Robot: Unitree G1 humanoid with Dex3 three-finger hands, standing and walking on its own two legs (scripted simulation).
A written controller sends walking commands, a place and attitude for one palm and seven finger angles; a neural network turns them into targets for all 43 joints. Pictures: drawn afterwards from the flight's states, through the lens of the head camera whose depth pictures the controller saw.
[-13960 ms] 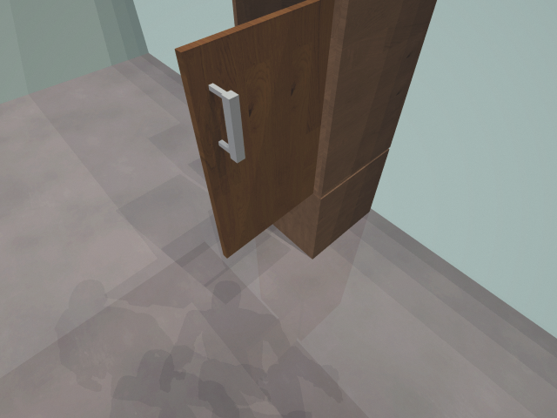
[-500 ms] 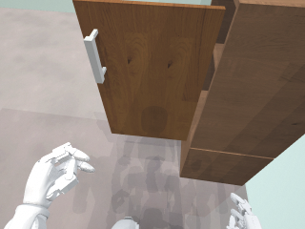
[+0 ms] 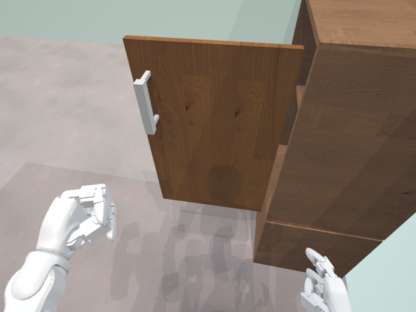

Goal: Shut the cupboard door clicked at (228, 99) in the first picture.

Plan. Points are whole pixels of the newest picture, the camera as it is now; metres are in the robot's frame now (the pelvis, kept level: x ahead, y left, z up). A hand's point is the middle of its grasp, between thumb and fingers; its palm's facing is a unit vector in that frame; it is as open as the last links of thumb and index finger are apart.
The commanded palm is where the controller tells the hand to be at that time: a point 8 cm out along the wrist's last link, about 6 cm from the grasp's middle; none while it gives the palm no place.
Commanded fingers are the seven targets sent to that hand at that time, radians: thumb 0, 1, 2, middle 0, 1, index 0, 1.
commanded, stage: raise the hand and make a fist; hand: left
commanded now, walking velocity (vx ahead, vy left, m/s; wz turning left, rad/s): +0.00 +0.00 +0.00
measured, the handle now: (148, 103) +0.53 +0.20 +0.13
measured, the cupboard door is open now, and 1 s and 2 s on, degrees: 92 92 92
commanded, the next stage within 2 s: bring the fist close to the handle in 0.50 s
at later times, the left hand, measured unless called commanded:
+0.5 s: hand (116, 215) +0.23 +0.17 +0.13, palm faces -0.03 -1.00 -0.07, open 3.1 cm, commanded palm +0.20 +0.22 +0.14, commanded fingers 0.00 0.90 0.90 -1.30 -1.50 -1.30 -1.50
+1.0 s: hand (131, 175) +0.31 +0.17 +0.14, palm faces -0.05 -1.00 -0.05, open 3.1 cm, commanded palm +0.29 +0.22 +0.14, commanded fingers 0.00 0.90 0.90 -1.30 -1.50 -1.30 -1.50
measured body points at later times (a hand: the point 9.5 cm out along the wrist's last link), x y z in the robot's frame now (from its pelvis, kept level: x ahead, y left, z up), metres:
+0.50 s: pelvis +0.00 -0.02 +0.01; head -0.01 -0.04 +0.46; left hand +0.22 +0.23 +0.14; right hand +0.18 -0.25 -0.06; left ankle +0.04 +0.11 -0.72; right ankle -0.03 -0.11 -0.72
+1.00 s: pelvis +0.00 -0.01 +0.01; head +0.00 -0.03 +0.46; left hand +0.30 +0.23 +0.14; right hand +0.17 -0.25 -0.07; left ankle +0.04 +0.11 -0.72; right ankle -0.03 -0.11 -0.72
